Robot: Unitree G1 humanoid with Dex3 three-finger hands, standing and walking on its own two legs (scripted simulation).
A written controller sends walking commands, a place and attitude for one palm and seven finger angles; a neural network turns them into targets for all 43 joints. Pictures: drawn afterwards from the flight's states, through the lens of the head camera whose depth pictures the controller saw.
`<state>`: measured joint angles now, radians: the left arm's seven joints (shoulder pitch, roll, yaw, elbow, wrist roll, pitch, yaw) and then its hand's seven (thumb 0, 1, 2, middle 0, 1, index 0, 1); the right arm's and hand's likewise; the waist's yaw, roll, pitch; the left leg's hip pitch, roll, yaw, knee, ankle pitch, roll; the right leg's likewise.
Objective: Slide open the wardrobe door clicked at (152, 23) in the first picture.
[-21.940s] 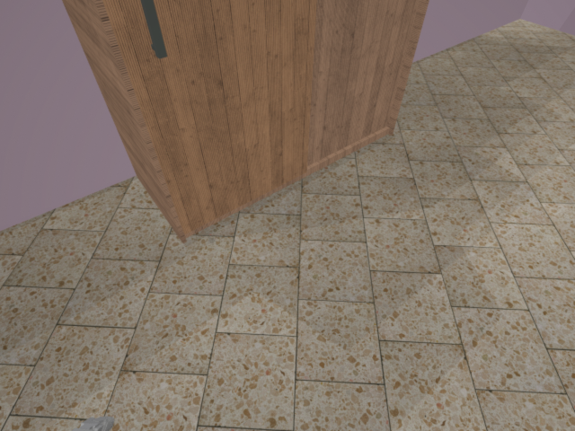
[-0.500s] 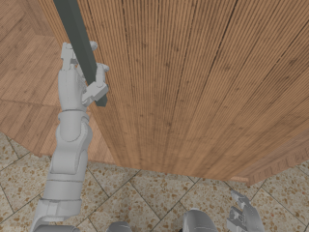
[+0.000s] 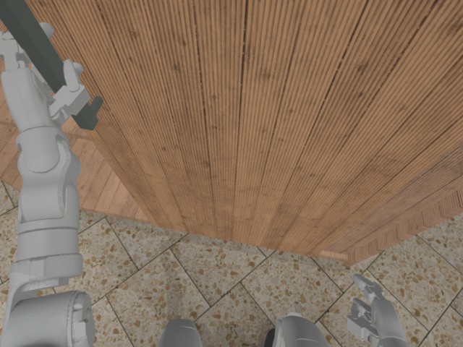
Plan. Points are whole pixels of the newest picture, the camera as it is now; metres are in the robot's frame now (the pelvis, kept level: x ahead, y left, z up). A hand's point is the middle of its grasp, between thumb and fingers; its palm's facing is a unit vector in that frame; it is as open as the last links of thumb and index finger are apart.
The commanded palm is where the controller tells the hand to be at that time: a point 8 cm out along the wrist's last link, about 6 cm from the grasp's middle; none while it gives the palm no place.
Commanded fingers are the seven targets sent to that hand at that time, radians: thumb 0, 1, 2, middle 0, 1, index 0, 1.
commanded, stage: stop walking and hold the door there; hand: left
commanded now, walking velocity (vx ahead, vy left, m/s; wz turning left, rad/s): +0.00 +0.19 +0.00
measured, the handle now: (44, 33) +0.43 +0.34 +0.22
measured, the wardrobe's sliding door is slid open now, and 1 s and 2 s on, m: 0.52 0.52 0.52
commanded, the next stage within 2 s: none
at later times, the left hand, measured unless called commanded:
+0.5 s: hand (73, 90) +0.39 +0.31 +0.16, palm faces +0.60 -0.77 -0.21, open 7.2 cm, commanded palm +0.34 +0.32 +0.15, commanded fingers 0.00 0.90 0.90 -0.45 -1.40 -0.45 -1.40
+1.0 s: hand (70, 88) +0.39 +0.31 +0.17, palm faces +0.55 -0.80 -0.22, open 6.9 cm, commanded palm +0.34 +0.33 +0.15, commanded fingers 0.00 0.90 0.90 -0.45 -1.40 -0.45 -1.40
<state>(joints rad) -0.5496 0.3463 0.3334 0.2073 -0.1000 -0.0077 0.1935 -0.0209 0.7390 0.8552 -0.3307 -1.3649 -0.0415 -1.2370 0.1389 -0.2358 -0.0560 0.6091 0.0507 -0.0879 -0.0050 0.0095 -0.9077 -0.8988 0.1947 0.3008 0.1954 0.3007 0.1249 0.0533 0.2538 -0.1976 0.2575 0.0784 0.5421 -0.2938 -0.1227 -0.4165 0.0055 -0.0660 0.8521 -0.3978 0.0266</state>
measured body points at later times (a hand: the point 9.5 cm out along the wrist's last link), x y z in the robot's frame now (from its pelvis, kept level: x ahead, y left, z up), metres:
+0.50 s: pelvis +0.01 -0.03 +0.00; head +0.02 -0.03 +0.45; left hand +0.35 +0.34 +0.18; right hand +0.12 -0.33 -0.09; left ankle +0.04 +0.07 -0.74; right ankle +0.06 -0.15 -0.73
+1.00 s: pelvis -0.04 -0.02 +0.00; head -0.04 -0.03 +0.45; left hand +0.35 +0.35 +0.18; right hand +0.00 -0.32 -0.10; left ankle +0.04 +0.07 -0.74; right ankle -0.05 -0.15 -0.73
